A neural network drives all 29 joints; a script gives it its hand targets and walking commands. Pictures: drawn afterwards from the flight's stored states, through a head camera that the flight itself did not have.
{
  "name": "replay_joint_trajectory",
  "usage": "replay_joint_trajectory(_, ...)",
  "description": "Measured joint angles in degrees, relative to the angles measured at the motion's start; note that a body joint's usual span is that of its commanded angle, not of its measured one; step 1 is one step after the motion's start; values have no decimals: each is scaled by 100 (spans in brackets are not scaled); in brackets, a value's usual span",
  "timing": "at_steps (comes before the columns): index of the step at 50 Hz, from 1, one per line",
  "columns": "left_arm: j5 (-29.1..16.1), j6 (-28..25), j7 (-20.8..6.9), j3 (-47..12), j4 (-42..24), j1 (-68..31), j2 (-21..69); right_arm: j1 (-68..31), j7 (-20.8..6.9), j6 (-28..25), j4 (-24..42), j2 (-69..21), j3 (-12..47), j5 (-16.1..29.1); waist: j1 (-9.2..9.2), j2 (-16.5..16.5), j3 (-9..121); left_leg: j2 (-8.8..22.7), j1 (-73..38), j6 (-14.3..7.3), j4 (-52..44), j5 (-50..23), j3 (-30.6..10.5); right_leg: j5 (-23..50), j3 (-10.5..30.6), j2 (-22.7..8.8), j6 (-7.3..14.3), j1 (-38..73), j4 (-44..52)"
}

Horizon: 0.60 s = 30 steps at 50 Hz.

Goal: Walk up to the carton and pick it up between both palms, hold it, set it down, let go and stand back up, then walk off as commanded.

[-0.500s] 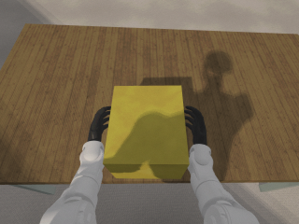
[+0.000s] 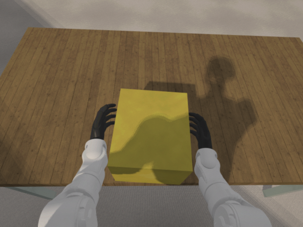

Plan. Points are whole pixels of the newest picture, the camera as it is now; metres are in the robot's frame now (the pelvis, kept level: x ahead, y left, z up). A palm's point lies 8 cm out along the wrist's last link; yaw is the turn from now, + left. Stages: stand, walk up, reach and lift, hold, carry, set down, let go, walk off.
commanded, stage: set down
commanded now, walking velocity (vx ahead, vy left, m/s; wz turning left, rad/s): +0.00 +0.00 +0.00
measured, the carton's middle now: (150, 137) +0.39 +0.00 -0.05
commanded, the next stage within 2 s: none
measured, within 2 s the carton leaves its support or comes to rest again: neither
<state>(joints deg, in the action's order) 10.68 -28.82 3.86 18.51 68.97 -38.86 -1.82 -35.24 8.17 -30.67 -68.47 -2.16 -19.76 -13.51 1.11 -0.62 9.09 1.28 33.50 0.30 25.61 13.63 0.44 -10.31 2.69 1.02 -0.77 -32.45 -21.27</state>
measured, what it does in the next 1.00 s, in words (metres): shifts its weight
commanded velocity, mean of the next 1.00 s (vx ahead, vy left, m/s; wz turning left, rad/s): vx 0.00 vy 0.00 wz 0.00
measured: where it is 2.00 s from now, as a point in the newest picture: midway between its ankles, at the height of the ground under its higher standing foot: outside the picture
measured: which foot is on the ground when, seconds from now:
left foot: down 0.00-1.00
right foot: down 0.00-1.00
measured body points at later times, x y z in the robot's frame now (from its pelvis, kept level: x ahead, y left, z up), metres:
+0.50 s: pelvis -0.03 +0.01 +0.00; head +0.06 +0.02 +0.44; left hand +0.40 +0.17 +0.01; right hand +0.36 -0.18 +0.00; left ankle -0.04 +0.11 -0.74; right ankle -0.03 -0.13 -0.74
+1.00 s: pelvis -0.06 +0.00 +0.00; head +0.00 +0.02 +0.45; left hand +0.33 +0.19 +0.00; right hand +0.31 -0.18 +0.00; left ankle -0.04 +0.11 -0.74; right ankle -0.03 -0.13 -0.74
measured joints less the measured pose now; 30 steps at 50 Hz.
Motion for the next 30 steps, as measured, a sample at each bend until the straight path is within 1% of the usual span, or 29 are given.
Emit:
replay_joint_trajectory(4,-212,107,18,-185,217,-363,-100,-126,8,66,-115,160,357,396,0,0,66,0,83,-13,63,-12,0,51,0,0,-19,-54,-1)
replay_joint_trajectory(9,-391,303,18,-405,503,-710,-292,-280,28,99,-436,379,558,826,0,0,79,0,118,-11,137,-24,0,99,0,-1,-26,-54,-1)
replay_joint_trajectory(16,-805,408,21,-679,668,-778,-507,-325,20,292,-448,727,849,1424,0,0,84,0,140,-21,185,-58,0,149,0,-1,-33,-54,-1)
replay_joint_trajectory(18,-913,409,22,-796,668,-777,-539,-326,6,316,-442,808,928,1532,0,0,84,0,141,-19,185,-74,0,165,0,-1,-33,-54,-2)
replay_joint_trajectory(20,-950,409,22,-812,669,-777,-546,-330,-21,356,-438,869,992,1605,0,0,85,0,141,-19,185,-90,0,179,0,-1,-33,-54,-2)
replay_joint_trajectory(24,-991,409,-44,-816,669,-766,-546,-331,-42,384,-392,938,1299,1827,0,0,85,0,141,-29,185,-126,0,213,0,0,-36,-53,-3)
replay_joint_trajectory(30,-992,418,-174,-857,625,-625,-546,-289,-64,307,-356,924,1530,1933,0,0,84,0,134,-35,186,-182,0,271,0,0,-40,-46,-3)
